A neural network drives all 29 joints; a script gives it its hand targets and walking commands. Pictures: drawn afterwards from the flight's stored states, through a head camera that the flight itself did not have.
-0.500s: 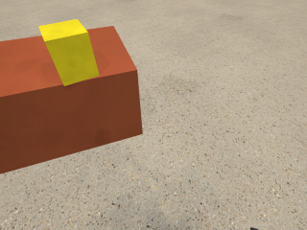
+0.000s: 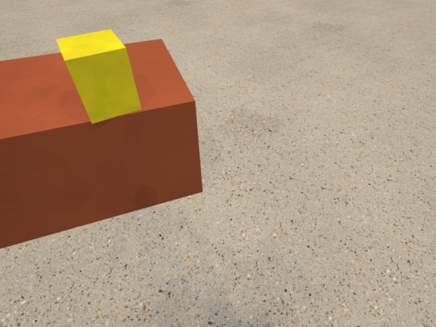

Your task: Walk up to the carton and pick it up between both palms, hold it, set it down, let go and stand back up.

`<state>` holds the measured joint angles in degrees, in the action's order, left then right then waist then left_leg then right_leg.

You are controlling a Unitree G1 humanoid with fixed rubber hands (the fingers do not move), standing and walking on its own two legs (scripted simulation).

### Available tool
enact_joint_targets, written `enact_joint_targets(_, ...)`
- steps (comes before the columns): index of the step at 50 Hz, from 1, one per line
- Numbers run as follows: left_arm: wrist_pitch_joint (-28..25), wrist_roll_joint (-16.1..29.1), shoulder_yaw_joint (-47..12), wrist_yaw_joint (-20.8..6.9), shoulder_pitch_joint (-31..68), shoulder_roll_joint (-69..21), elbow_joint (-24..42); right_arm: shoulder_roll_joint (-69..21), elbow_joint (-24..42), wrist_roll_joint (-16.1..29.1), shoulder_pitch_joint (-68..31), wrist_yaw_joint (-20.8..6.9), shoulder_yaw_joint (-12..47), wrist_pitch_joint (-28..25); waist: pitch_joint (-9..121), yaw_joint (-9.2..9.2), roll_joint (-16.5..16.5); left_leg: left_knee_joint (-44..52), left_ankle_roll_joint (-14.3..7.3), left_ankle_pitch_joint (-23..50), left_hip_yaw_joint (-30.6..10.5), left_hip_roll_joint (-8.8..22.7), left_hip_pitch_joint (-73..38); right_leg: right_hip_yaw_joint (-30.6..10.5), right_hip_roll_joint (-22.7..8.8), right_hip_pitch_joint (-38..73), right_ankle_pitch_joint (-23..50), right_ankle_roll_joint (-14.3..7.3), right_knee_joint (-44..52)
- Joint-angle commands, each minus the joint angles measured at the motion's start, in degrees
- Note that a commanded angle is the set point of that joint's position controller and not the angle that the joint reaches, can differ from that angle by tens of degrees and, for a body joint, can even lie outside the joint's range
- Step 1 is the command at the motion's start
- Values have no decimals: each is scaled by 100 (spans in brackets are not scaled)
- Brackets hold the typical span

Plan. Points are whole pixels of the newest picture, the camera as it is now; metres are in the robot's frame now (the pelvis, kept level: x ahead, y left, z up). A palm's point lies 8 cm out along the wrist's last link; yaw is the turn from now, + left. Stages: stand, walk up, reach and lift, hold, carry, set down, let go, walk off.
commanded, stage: stand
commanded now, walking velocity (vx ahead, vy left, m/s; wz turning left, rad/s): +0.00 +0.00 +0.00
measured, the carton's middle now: (101, 76) +1.02 +0.47 -0.02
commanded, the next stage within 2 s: walk up in 0.64 s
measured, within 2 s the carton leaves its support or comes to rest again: neither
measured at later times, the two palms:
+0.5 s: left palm out of the picture +0.09 +0.30 -0.10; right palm out of the picture +0.09 -0.28 -0.12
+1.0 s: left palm out of the picture +0.08 +0.33 -0.10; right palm out of the picture +0.10 -0.28 -0.11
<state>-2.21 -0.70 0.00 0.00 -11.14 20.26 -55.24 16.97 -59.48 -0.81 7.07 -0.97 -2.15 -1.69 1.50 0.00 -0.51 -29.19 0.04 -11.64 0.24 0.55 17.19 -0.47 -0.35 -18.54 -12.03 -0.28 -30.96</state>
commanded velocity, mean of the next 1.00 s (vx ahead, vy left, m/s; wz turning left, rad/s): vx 0.00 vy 0.00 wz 0.00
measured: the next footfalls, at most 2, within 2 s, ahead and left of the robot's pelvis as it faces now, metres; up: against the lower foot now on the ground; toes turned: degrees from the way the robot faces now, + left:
left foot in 1.18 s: +0.10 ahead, +0.20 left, +0.00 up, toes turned +8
right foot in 1.70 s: +0.31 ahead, +0.05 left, +0.00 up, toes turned +7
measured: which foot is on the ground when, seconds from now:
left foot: down 0.00-0.88, up 0.90-1.00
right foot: down 0.00-1.00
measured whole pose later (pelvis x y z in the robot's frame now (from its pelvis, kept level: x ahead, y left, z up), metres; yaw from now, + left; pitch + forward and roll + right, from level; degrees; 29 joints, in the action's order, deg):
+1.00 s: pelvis +0.01 +0.02 +0.00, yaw +2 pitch -2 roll -1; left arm -3.8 -2.1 0.0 0.1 -11.9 22.5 -55.3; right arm 19.5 -58.7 -1.0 9.3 -4.3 -4.6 1.0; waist 1.7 0.0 -0.2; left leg -50.5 0.0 -22.8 -0.6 0.6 23.3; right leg 1.4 -1.3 -15.2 -13.7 -0.6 -30.4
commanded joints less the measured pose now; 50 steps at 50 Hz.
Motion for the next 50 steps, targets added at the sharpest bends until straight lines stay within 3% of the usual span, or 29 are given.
enact_joint_targets(1, -120, -40, 230, 58, 466, 1118, 84, 1421, 113, 22, -187, 9, -172, -17, 164, 24, -253, 1014, -226, -800, -644, 567, -320, -932, -719, 467, -954, -204, 1376)
enact_joint_targets(3, -132, -18, 286, 62, 356, 1233, 4, 1569, 158, -9, -240, 21, -243, 6, 3, 18, 9, 859, -207, -812, -536, 487, -402, -1072, -782, 251, -1181, -247, 1609)
enact_joint_targets(4, -143, -85, 293, 92, 507, 1310, -52, 1440, 116, -42, -161, 22, -208, 7, 142, -44, -286, 808, -183, -630, -540, 539, -520, -1027, -748, 325, -956, -234, 1543)
enact_joint_targets(7, -162, -66, 267, 57, 435, 1263, 40, 1511, 71, -44, -151, -5, -228, -34, 193, -33, -61, 794, -197, -582, -535, 552, -570, -1001, -747, 328, -790, -260, 1432)
enact_joint_targets(9, -178, -43, 218, 79, 674, 1122, 42, 1350, 106, -14, -87, 36, -176, -47, -147, -214, -270, 809, -212, -186, -569, 638, -546, -1125, -730, 103, -617, -233, 1452)
enact_joint_targets(10, -230, -34, 246, 66, 587, 1169, 123, 1310, 220, -62, -337, -19, -170, -20, 108, -51, 86, 772, -170, -266, -493, 589, -614, -998, -768, 249, -553, -228, 1440)
enact_joint_targets(11, -237, -47, 264, 47, 237, 1222, -4, 1475, 63, 47, -173, 22, -253, -13, 370, 11, -336, 765, -206, -519, -606, 560, -492, -932, -675, 560, -608, -178, 1315)
enact_joint_targets(13, -194, -20, 228, 76, 495, 1180, -28, 1328, 169, -29, -383, -44, -170, -49, 101, 13, 23, 855, -186, -455, -569, 557, -539, -1075, -775, 351, -775, -216, 1469)
enact_joint_targets(15, -148, -9, 249, 55, 428, 1162, -38, 1365, 203, 9, -313, 23, -214, -94, 271, 57, -276, 874, -201, -313, -601, 630, -601, -927, -756, 434, -495, -230, 1380)
enact_joint_targets(16, -165, -11, 244, 51, 454, 1119, 22, 1298, 210, 54, -271, 3, -172, -76, 73, -104, -258, 914, -226, -458, -666, 620, -343, -893, -704, 433, -329, -191, 1322)
enact_joint_targets(18, -160, -103, 265, 73, 409, 1201, -35, 1257, 224, 7, -298, 32, -149, -70, 271, -4, 127, 860, -188, -269, -506, 593, -577, -979, -724, 541, -431, -206, 1375)
enact_joint_targets(22, -191, -18, 250, 31, 555, 1143, 85, 1304, 104, 49, -172, 44, -168, -72, 334, -105, -388, 775, -218, -163, -563, 601, -622, -942, -732, 642, -49, -202, 1321)
enact_joint_targets(25, -177, 1, 208, 74, 452, 1160, -39, 1472, 112, 40, -198, 25, -242, -87, 285, -60, -208, 623, -186, -216, -492, 518, -558, -1174, -892, 640, 517, -253, 1380)
enact_joint_targets(27, -235, -25, 263, 36, 363, 1287, -25, 1324, 85, -2, -69, 50, -143, -23, 231, -23, -375, 747, -242, -207, -566, 625, -529, -1035, -768, 682, -51, -192, 1314)
enact_joint_targets(28, -228, 21, 290, 77, 498, 1294, -46, 1255, 103, 11, -46, 25, -204, -25, 273, -96, -136, 849, -183, -211, -526, 555, -639, -1099, -829, 504, -112, -230, 1328)
enact_joint_targets(29, -176, -65, 300, 49, 614, 1332, 10, 1469, 200, -60, -322, 59, -261, -33, 136, 36, -264, 864, -192, -301, -538, 563, -566, -972, -741, 411, -375, -182, 1437)
enact_joint_targets(30, -185, -60, 311, 67, 458, 1263, 30, 1464, 152, 25, -318, 35, -249, -48, 160, -49, -221, 861, -225, -373, -622, 583, -549, -908, -668, 378, -360, -155, 1404)
enact_joint_targets(31, -233, -5, 252, 65, 251, 1107, 4, 1504, 197, 18, -276, 26, -248, -53, 135, 26, 90, 848, -219, -317, -555, 571, -546, -944, -723, 473, -390, -230, 1401)
enact_joint_targets(32, -206, -88, 297, 82, 442, 1268, -21, 1223, 146, 18, -226, 28, -179, -55, 285, -53, -469, 883, -249, -337, -614, 593, -581, -927, -740, 582, -340, -215, 1368)
enact_joint_targets(34, -137, -45, 280, 32, 708, 1208, 144, 1334, 175, 9, -192, 60, -196, -47, 208, -221, -215, 729, -248, -449, -593, 645, -708, -1125, -697, 194, -686, -222, 1467)
enact_joint_targets(38, -174, -75, 317, 51, 484, 1253, 5, 1309, 120, 0, -4, 67, -184, -10, 184, -127, -264, 833, -269, -592, -620, 618, -517, -1108, -724, 466, -644, -193, 1489)
enact_joint_targets(39, -172, -53, 328, 49, 649, 1362, 105, 1245, 234, -29, -261, 45, -148, -21, 303, -98, 22, 855, -135, -448, -465, 568, -590, -1038, -672, 432, -700, -160, 1480)
enact_joint_targets(41, -195, -76, 350, 94, 673, 1339, 68, 1390, 250, -48, -430, 41, -204, -23, 178, -34, -396, 984, -179, -496, -584, 598, -410, -814, -630, 449, -494, -155, 1323)
enact_joint_targets(42, -304, -134, 634, 124, -359, 1750, 108, 1947, 581, -172, -119, -195, -390, 62, 502, 397, 51, -122, -397, -2244, -669, 125, 1032, -1108, -794, 1916, -2551, -465, 1375)
enact_joint_targets(43, -315, -185, 839, 128, -1073, 2202, -135, 1786, 782, -213, -352, -279, -403, 160, 154, 705, -488, -1318, -205, -2181, -159, -236, 2372, -2238, -1580, 2431, -3927, -816, 2001)
enact_joint_targets(44, -349, -242, 945, 165, -888, 2296, 15, 1697, 967, -333, -492, -330, -368, 230, -26, 643, -809, -2416, -152, -1529, -404, 171, 3119, -2845, -2262, 2370, -4392, -1091, 2325)
enact_joint_targets(45, -366, -241, 968, 176, -449, 2325, 193, 1699, 912, -294, -358, -346, -398, 214, -287, 402, -471, -2714, -173, -1471, -601, 212, 2978, -2929, -2455, 1617, -4266, -1179, 2472)
enact_joint_targets(47, -390, -227, 945, 197, 8, 2179, 333, 1687, 841, -245, 8, -441, -539, 211, -624, 104, -244, -3004, -68, -1016, -639, 490, 2372, -2560, -2328, 886, -3789, -1219, 2433)
enact_joint_targets(50, -415, -266, 887, 142, -48, 2246, 389, 1717, 957, -159, 93, -521, -635, 194, -518, 15, -483, -2426, 7, -1105, -424, 479, 1823, -1809, -2049, 728, -3289, -1015, 2140)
